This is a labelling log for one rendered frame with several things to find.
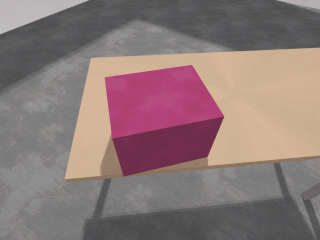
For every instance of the table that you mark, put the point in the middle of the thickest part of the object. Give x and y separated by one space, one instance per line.
270 100

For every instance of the carton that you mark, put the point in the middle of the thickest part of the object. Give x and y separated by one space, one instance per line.
161 118

